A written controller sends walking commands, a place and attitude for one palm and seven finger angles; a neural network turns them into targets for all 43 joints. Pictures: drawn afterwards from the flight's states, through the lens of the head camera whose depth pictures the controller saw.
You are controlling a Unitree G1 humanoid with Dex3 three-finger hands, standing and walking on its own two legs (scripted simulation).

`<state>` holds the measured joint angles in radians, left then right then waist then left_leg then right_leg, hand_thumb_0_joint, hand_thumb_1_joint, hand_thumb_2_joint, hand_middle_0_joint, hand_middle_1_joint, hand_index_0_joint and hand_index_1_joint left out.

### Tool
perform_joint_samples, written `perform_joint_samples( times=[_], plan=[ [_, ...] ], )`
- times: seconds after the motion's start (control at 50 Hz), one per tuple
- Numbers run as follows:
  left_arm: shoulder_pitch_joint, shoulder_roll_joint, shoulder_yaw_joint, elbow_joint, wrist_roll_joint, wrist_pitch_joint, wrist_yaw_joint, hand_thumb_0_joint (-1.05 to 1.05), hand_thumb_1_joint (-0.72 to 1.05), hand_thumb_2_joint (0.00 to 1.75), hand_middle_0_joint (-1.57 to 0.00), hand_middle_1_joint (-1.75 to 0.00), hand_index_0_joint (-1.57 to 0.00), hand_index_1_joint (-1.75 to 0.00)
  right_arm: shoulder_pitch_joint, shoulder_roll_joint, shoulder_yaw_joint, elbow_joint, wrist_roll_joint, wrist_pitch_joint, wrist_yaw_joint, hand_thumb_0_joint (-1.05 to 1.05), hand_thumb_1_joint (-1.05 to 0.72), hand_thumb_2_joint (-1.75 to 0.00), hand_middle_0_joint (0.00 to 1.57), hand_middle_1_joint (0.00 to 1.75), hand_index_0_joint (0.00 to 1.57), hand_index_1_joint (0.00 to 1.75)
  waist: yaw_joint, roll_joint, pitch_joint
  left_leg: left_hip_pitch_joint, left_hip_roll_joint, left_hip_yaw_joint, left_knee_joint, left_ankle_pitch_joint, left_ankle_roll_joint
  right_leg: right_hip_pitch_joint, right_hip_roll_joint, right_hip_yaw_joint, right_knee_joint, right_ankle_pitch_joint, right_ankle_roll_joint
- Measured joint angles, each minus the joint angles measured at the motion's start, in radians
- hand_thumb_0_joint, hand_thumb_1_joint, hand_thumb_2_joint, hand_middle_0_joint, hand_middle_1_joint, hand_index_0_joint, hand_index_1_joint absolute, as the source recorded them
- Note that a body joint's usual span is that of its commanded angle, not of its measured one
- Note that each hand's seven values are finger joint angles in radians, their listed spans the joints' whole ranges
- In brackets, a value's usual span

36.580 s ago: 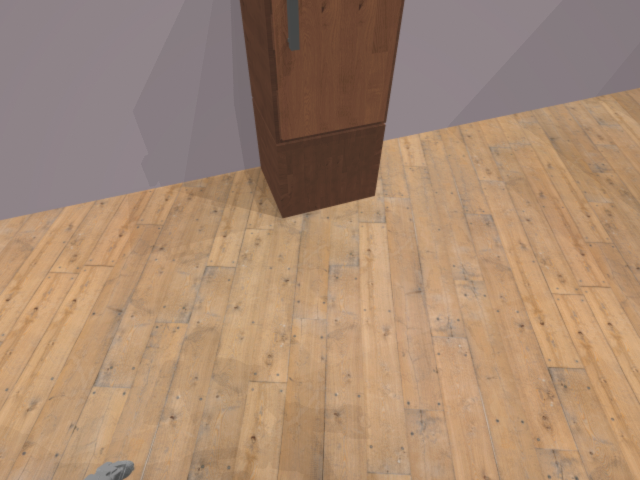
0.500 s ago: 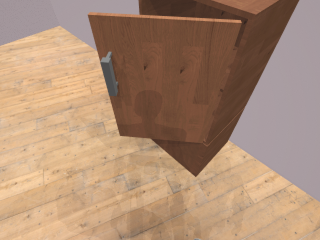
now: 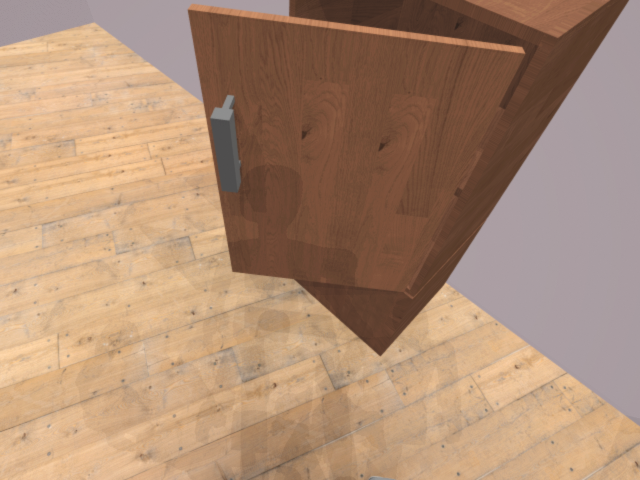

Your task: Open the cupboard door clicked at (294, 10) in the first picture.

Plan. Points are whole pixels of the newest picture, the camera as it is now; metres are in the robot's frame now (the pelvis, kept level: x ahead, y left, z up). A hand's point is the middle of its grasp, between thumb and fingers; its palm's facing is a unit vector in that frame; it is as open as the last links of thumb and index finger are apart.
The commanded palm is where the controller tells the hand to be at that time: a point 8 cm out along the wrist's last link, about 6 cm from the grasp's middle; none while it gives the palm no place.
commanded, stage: come to a stop and stand still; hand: left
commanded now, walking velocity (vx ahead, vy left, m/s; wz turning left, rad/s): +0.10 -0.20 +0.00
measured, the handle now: (230, 144) +0.56 +0.18 +0.08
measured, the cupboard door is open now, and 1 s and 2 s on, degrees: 39 39 39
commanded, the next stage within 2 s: look again from close up in 1.34 s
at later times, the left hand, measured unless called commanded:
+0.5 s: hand out of the picture +0.02 +0.15 -0.18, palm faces -0.06 -0.98 -0.21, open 7.4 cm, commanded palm none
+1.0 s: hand out of the picture +0.05 +0.12 -0.17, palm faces -0.01 -0.97 -0.23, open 7.4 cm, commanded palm none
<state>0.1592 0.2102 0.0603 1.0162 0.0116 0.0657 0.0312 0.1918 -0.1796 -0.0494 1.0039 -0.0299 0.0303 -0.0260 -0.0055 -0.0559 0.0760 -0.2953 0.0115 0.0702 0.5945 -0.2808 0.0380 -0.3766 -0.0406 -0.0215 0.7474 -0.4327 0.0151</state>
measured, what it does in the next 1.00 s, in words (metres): steps on the spot: right foot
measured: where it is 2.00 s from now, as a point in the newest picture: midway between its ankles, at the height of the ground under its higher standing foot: outside the picture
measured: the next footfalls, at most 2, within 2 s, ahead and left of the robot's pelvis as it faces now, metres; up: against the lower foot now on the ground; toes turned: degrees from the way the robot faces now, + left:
right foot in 0.38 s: +0.00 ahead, -0.17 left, +0.00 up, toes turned -2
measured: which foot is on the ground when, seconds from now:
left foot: down 0.00-1.00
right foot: up 0.00-0.36, down 0.38-1.00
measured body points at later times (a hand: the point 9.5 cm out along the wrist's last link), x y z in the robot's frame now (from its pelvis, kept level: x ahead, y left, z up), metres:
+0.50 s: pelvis -0.01 -0.02 +0.00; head +0.02 -0.02 +0.45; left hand +0.03 +0.20 -0.16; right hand +0.00 -0.27 -0.16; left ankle +0.01 +0.09 -0.73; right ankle -0.04 -0.17 -0.73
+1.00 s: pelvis +0.03 -0.06 +0.00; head +0.05 -0.07 +0.45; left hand +0.05 +0.17 -0.15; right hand +0.05 -0.30 -0.16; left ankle +0.01 +0.09 -0.73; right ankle -0.04 -0.17 -0.73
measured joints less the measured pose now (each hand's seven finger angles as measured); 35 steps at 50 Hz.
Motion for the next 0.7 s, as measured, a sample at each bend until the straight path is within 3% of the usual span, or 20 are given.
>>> perform_joint_samples(
  times=[0.06, 0.12, 0.28, 0.34, 0.38, 0.4, 0.44, 0.5, 0.58, 0.7],
  plan=[
    [0.033, 0.017, 0.009, 0.014, 0.007, 0.008, -0.009, 0.01, 0.91, 0.90, -0.20, -0.30, -0.20, -0.30, 0.009, 0.015, 0.015, -0.001, -0.008, -0.008, -0.007, 0.01, -0.91, -0.90, 0.20, 0.30, 0.20, 0.30, 0.008, -0.003, -0.025, 0.017, -0.003, 0.001, -0.049, 0.005, 0.012, -0.030, 0.025, 0.035, 0.160, -0.010, -0.006],
    [0.061, 0.029, 0.011, 0.029, 0.005, 0.001, -0.016, 0.01, 0.91, 0.90, -0.19, -0.30, -0.20, -0.30, 0.011, 0.030, 0.028, 0.003, -0.007, -0.022, -0.010, 0.01, -0.91, -0.90, 0.20, 0.30, 0.20, 0.30, 0.017, 0.000, -0.036, 0.035, -0.003, -0.001, -0.114, 0.044, 0.013, -0.015, 0.030, 0.044, 0.190, 0.012, 0.004],
    [0.094, 0.020, -0.002, 0.050, 0.003, 0.004, -0.028, 0.01, 0.91, 0.90, -0.19, -0.30, -0.19, -0.30, 0.014, 0.024, 0.019, 0.020, -0.005, -0.034, -0.013, 0.00, -0.92, -0.90, 0.20, 0.30, 0.21, 0.30, 0.002, 0.038, -0.037, 0.049, 0.025, -0.002, -0.176, 0.086, 0.003, 0.083, 0.014, 0.013, 0.035, -0.030, 0.010],
    [0.084, 0.007, -0.009, 0.048, 0.001, -0.005, -0.029, 0.01, 0.91, 0.90, -0.19, -0.30, -0.19, -0.30, 0.026, 0.012, 0.013, 0.039, -0.002, -0.029, -0.008, 0.00, -0.92, -0.90, 0.20, 0.30, 0.21, 0.30, -0.006, 0.048, -0.036, 0.040, 0.031, -0.004, -0.166, 0.086, -0.010, 0.139, 0.010, -0.003, -0.106, 0.020, 0.000],
    [0.101, 0.009, -0.024, 0.023, 0.008, -0.036, -0.011, 0.01, 0.91, 0.90, -0.19, -0.30, -0.20, -0.30, 0.037, 0.006, 0.014, 0.034, 0.009, -0.018, 0.004, 0.00, -0.91, -0.90, 0.20, 0.30, 0.21, 0.30, 0.009, 0.025, -0.047, -0.006, 0.024, 0.022, -0.095, 0.052, -0.023, 0.169, -0.004, 0.027, -0.267, 0.079, -0.014],
    [0.102, 0.003, -0.030, 0.018, 0.010, -0.049, -0.002, 0.01, 0.91, 0.90, -0.19, -0.30, -0.20, -0.30, 0.033, -0.003, 0.013, 0.027, 0.009, -0.013, 0.012, 0.01, -0.91, -0.90, 0.20, 0.30, 0.20, 0.30, 0.010, 0.029, -0.040, -0.040, 0.035, 0.029, -0.031, 0.021, -0.030, 0.153, 0.001, 0.040, -0.275, 0.115, -0.009],
    [0.091, -0.028, -0.052, 0.022, 0.015, -0.055, 0.001, 0.01, 0.91, 0.90, -0.19, -0.30, -0.20, -0.30, 0.033, -0.029, 0.004, 0.017, 0.005, -0.011, 0.025, 0.01, -0.91, -0.90, 0.20, 0.30, 0.20, 0.30, -0.016, 0.086, -0.012, -0.069, 0.058, -0.013, 0.048, -0.008, -0.032, 0.142, 0.034, 0.019, -0.220, 0.121, 0.010],
    [0.095, -0.046, -0.066, 0.027, 0.010, -0.062, 0.000, 0.01, 0.91, 0.90, -0.20, -0.30, -0.20, -0.30, 0.072, -0.027, 0.010, 0.022, 0.006, -0.019, 0.030, 0.01, -0.91, -0.90, 0.20, 0.30, 0.20, 0.30, -0.038, 0.085, -0.024, -0.046, 0.042, -0.022, 0.054, -0.028, -0.037, 0.147, 0.019, 0.012, -0.168, 0.082, 0.019],
    [0.093, -0.044, -0.063, 0.026, 0.007, -0.056, 0.008, 0.01, 0.92, 0.90, -0.20, -0.30, -0.20, -0.30, 0.126, -0.001, 0.027, 0.036, 0.004, -0.028, 0.026, 0.01, -0.91, -0.90, 0.20, 0.30, 0.20, 0.30, -0.034, 0.077, -0.061, -0.016, 0.033, -0.021, 0.030, -0.031, -0.042, 0.162, 0.011, 0.010, -0.156, 0.057, 0.011],
    [0.086, -0.037, -0.066, 0.018, 0.002, -0.078, 0.003, 0.01, 0.92, 0.90, -0.20, -0.30, -0.20, -0.30, 0.119, 0.029, 0.048, 0.058, 0.004, -0.029, 0.018, 0.01, -0.92, -0.90, 0.20, 0.30, 0.20, 0.30, -0.022, 0.085, -0.056, 0.015, 0.033, -0.020, -0.034, -0.005, -0.060, 0.176, 0.013, 0.009, -0.184, 0.062, -0.004]
  ],
)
